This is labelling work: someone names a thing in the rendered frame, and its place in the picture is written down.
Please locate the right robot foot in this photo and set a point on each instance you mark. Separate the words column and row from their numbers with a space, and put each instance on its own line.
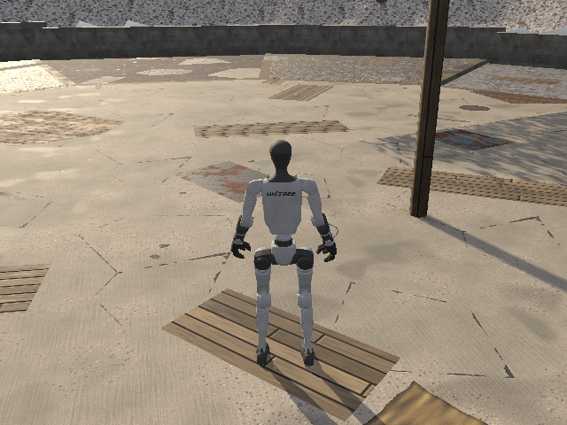
column 307, row 358

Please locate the left robot upper arm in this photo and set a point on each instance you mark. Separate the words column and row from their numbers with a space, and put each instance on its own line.
column 253, row 188

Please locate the robot right thigh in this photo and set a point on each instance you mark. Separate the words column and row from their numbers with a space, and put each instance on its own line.
column 304, row 264

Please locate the right robot hand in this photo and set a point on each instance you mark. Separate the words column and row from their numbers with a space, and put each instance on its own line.
column 325, row 249

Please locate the left robot forearm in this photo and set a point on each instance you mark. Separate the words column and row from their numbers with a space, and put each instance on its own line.
column 240, row 232

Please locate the right robot forearm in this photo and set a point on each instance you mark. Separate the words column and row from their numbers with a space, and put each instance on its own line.
column 325, row 233

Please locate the left robot hand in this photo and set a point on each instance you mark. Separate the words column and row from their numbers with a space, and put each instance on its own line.
column 235, row 247

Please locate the right robot upper arm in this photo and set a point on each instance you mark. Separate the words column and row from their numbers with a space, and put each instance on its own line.
column 309, row 186

